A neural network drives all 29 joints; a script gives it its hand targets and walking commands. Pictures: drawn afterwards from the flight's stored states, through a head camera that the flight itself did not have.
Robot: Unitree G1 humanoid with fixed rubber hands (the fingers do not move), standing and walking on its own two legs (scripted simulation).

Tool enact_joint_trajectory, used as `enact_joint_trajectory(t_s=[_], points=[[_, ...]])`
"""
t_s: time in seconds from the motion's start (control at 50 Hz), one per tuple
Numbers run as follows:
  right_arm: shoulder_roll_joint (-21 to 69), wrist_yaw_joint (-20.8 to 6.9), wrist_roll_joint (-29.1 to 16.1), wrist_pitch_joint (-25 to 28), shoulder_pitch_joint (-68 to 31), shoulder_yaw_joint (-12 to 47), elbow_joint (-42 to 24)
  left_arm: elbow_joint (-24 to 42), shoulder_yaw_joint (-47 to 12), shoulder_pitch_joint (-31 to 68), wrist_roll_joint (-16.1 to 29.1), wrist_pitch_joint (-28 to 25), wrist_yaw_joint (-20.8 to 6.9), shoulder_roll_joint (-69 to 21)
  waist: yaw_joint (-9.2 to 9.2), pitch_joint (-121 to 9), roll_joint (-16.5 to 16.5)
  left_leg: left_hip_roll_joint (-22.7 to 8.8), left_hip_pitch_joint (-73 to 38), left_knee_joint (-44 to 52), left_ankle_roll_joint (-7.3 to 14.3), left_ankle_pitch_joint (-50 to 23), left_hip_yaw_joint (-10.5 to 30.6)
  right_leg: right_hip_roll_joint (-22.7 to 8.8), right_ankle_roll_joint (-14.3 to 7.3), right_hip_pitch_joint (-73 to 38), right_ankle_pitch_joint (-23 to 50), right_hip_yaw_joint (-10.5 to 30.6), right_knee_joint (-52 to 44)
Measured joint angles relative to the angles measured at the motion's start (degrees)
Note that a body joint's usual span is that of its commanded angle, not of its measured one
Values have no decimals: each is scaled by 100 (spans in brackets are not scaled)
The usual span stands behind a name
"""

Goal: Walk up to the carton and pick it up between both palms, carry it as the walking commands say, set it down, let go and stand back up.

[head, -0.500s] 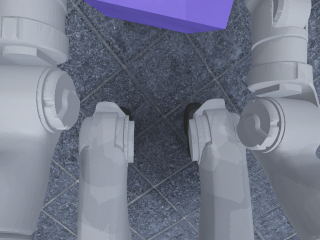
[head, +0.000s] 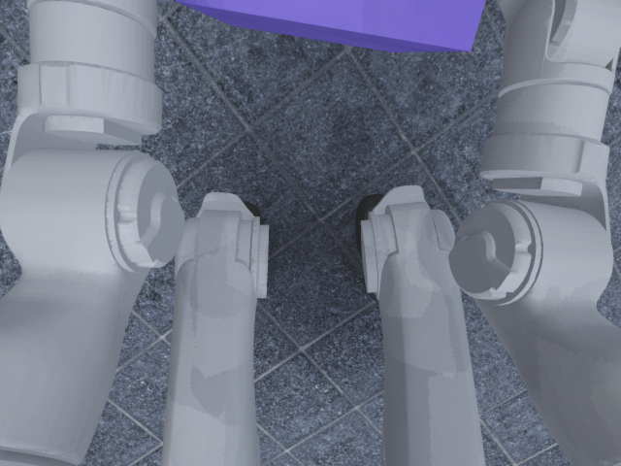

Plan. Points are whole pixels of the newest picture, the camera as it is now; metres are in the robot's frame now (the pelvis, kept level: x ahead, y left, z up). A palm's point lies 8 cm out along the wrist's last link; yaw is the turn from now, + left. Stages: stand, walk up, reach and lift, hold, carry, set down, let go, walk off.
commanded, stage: reach and lift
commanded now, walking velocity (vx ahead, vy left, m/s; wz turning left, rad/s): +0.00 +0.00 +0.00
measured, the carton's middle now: out of the picture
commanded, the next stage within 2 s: none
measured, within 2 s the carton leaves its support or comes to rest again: neither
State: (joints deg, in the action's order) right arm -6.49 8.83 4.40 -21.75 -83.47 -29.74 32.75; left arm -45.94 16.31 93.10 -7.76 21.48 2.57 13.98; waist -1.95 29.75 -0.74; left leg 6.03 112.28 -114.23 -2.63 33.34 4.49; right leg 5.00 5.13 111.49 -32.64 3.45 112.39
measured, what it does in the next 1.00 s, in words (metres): rises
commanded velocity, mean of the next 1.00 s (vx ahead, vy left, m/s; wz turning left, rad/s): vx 0.00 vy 0.00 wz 0.00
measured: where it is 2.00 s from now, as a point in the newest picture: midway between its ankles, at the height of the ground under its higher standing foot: (310, 269)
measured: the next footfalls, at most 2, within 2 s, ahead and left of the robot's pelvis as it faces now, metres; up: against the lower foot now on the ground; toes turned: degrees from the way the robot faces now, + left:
none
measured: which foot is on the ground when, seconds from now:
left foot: down 0.00-1.00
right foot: down 0.00-1.00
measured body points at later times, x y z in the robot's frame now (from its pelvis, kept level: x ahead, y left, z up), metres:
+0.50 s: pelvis -0.02 +0.00 +0.04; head +0.34 +0.00 +0.29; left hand +0.59 +0.12 -0.06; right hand +0.54 -0.18 -0.07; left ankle +0.11 +0.12 -0.41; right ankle +0.12 -0.14 -0.41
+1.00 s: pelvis +0.01 +0.00 +0.09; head +0.31 +0.00 +0.43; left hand +0.56 +0.11 +0.01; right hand +0.51 -0.18 +0.01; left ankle +0.11 +0.12 -0.41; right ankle +0.12 -0.14 -0.41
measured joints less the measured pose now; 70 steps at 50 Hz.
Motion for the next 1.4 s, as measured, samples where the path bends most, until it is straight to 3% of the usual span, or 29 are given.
enact_joint_trajectory(t_s=[0.12,0.44,0.58,0.66,0.78,0.86,0.96,1.14,1.24,1.32,1.4], points=[[243,-55,331,0,127,-182,147,6,278,-316,-271,30,-136,-95,13,-383,26,16,-32,337,-55,-155,33,6,-61,-4,146,4,-292],[312,-10,198,-277,295,-104,-546,525,250,-338,-163,276,-164,-171,-109,24,0,44,-607,902,-36,-534,35,45,6,-596,508,90,-861],[363,-78,431,-313,244,-198,-346,349,387,-311,-382,318,-234,-192,-35,-116,62,43,-967,1173,-52,-554,47,43,-38,-934,529,104,-1102],[547,-112,661,-270,610,-279,-104,184,510,-690,-578,338,-292,-314,-32,-742,18,63,-831,1342,-61,-569,94,17,-62,-812,527,75,-1275],[675,-133,546,-300,1072,-213,-665,627,371,-1167,-369,253,-244,-496,-72,-711,-132,114,-1272,1618,-32,-558,165,-37,-65,-1301,480,38,-1580],[652,-173,567,-243,1167,-200,-699,618,371,-1145,-369,243,-225,-551,-136,-856,-80,98,-1379,1799,-15,-598,146,-14,-50,-1397,531,85,-1755],[777,-294,848,-293,1601,-394,-172,27,721,-1571,-837,190,-257,-826,-142,-2165,-70,54,-895,2010,0,-621,103,35,-50,-877,582,160,-1949],[1142,-313,982,-144,2687,-269,-73,220,724,-2918,-800,81,-262,-1163,-37,-3731,8,19,-1146,2526,-3,-491,94,53,-129,-1069,460,233,-2394],[1271,-444,1448,-100,2727,-591,327,-43,1075,-2972,-1317,161,-375,-1281,-114,-4018,54,29,-1478,2930,-20,-572,186,41,-182,-1416,528,201,-2806],[1415,-472,1509,-68,3079,-589,158,77,1089,-3290,-1454,114,-434,-1420,-152,-3980,-21,16,-1759,3272,2,-663,248,31,-187,-1726,627,178,-3194],[1452,-447,1265,56,3424,-395,-195,354,931,-3596,-1208,-70,-380,-1533,-129,-3881,-105,7,-1953,3492,49,-720,226,31,-159,-1926,690,229,-3430]])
